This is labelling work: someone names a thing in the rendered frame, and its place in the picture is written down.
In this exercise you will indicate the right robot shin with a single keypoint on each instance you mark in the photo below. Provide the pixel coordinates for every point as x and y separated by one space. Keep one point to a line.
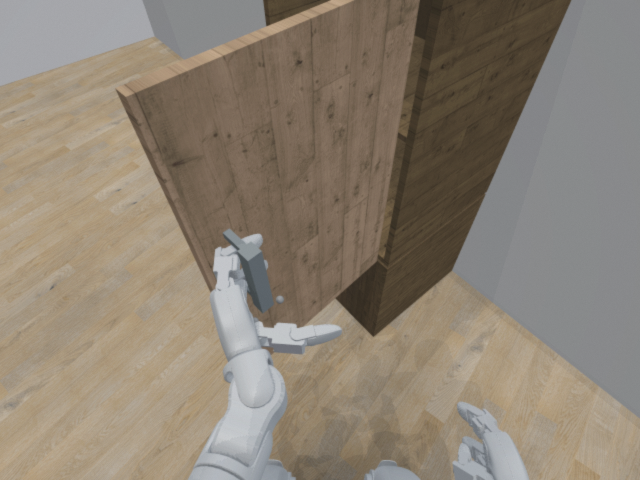
387 463

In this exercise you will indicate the left robot hand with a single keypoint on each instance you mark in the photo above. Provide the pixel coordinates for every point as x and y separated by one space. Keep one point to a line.
234 321

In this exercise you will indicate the handle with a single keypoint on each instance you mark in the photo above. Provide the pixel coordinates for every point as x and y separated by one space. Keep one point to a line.
254 269

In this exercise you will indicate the cupboard door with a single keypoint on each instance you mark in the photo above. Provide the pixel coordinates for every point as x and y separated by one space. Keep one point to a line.
289 132

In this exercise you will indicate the right robot hand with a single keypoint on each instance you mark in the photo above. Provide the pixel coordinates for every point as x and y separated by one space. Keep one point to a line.
496 459

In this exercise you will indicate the robot left forearm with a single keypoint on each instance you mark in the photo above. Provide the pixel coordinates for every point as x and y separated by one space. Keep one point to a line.
240 445

